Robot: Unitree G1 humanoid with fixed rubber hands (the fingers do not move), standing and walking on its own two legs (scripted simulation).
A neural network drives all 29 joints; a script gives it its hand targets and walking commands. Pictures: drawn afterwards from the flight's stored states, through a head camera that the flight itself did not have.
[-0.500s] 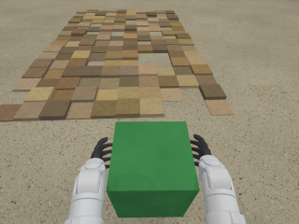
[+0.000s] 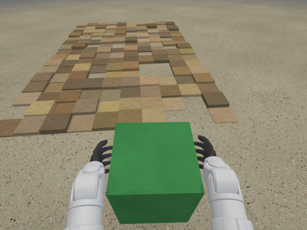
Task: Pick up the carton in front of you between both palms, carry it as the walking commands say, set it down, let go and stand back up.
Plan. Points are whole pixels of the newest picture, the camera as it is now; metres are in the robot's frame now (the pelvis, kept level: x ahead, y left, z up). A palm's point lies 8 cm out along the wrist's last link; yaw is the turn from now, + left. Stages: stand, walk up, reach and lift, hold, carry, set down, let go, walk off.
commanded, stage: carry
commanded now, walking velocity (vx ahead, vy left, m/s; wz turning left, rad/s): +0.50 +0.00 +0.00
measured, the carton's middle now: (153, 174) +0.30 +0.01 -0.01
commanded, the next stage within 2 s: none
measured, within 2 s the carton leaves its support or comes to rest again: neither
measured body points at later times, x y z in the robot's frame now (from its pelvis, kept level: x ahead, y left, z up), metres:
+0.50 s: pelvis +0.18 +0.01 +0.00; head +0.15 +0.01 +0.45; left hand +0.43 +0.16 +0.08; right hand +0.43 -0.14 +0.08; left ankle +0.15 +0.10 -0.74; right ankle +0.17 -0.10 -0.68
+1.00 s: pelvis +0.48 -0.05 +0.01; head +0.49 -0.06 +0.46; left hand +0.72 +0.12 +0.09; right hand +0.75 -0.18 +0.08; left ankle +0.55 +0.11 -0.68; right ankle +0.44 -0.12 -0.74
